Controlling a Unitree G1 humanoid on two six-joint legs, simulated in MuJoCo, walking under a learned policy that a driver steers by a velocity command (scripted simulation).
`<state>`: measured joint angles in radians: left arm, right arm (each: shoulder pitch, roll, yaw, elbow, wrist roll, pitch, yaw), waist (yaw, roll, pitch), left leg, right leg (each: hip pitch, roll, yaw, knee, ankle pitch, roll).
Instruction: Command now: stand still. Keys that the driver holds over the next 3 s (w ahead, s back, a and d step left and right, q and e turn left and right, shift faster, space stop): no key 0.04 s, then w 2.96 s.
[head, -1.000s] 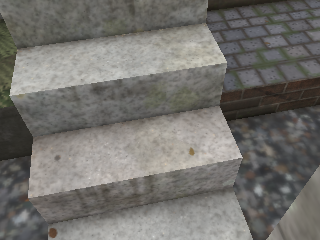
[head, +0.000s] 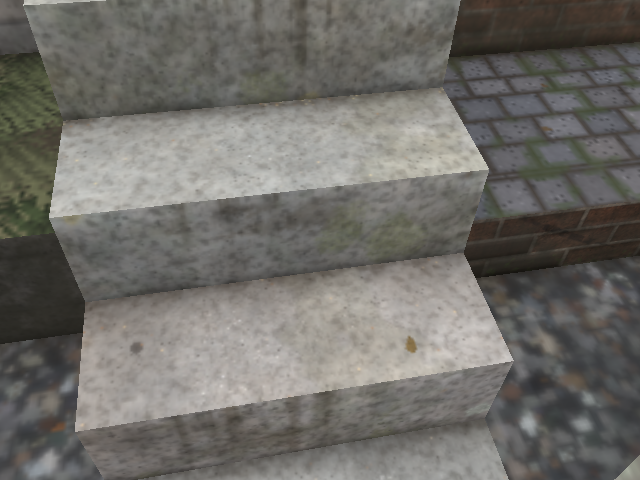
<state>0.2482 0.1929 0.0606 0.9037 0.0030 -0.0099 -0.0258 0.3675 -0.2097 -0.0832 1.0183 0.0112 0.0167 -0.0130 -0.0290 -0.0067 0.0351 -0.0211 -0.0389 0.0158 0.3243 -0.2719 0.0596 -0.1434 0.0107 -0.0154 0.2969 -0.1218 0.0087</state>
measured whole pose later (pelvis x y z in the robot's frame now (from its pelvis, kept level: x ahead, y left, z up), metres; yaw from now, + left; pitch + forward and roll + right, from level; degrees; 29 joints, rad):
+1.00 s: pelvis +0.04 +0.00 +0.00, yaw +2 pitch +1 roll -1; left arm 0.07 0.24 -0.08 0.95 0.02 -0.04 0.01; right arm 0.19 -0.23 0.02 0.96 0.00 -0.06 0.00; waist -0.01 0.02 0.00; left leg 0.04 -0.03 -0.01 0.23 -0.27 0.05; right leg -0.12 0.01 -0.04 0.28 -0.17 0.00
